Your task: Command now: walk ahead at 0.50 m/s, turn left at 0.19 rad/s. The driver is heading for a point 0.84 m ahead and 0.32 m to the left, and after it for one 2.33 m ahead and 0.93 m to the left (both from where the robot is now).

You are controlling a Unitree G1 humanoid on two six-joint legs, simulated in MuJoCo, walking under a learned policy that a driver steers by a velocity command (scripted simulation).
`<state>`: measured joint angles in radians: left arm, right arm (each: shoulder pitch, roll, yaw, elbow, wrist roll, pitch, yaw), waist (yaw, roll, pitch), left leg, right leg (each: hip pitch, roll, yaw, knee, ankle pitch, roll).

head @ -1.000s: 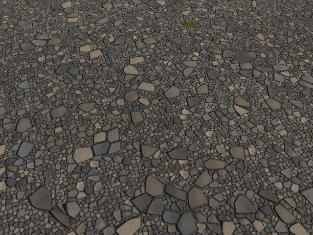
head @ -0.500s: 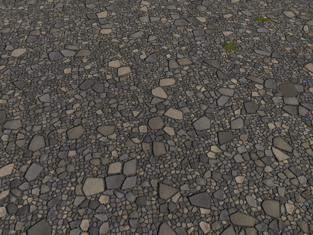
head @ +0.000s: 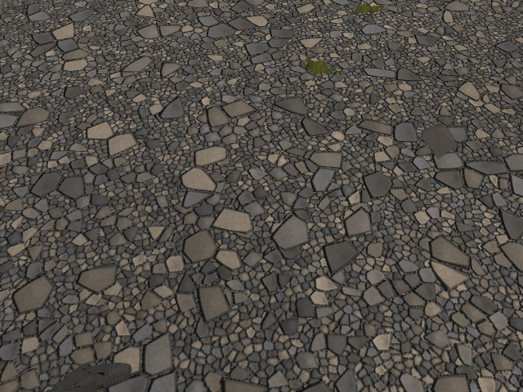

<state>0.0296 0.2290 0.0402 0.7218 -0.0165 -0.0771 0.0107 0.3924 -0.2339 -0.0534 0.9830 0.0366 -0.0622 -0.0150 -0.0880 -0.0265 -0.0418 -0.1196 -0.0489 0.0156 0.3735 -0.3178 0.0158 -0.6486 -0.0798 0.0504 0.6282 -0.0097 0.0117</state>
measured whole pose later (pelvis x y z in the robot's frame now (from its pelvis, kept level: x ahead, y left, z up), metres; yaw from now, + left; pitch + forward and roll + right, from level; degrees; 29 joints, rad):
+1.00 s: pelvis +0.30 -0.02 -0.01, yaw +32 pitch +3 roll +0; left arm 0.10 0.26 0.07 0.78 0.00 -0.02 0.02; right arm 0.15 -0.29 -0.09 0.65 0.01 0.06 -0.04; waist -0.02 0.02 0.02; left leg -0.42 -0.15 -0.21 0.53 -0.15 0.03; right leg -0.36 0.02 0.09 0.55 -0.24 0.03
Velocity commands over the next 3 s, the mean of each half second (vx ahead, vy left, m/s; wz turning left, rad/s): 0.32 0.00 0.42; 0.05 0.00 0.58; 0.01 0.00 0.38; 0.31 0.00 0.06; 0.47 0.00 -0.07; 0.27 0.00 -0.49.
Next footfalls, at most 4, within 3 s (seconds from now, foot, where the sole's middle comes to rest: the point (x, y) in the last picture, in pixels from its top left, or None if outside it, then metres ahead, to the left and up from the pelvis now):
0.06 right None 0.20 -0.14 -0.77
0.54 left None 0.35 0.12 -0.77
1.00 right None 0.42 -0.09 -0.77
1.40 left None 0.23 0.10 -0.77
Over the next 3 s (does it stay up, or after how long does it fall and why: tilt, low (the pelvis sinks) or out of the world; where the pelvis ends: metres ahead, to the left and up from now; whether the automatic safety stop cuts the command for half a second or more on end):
stays up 0.76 0.36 0.00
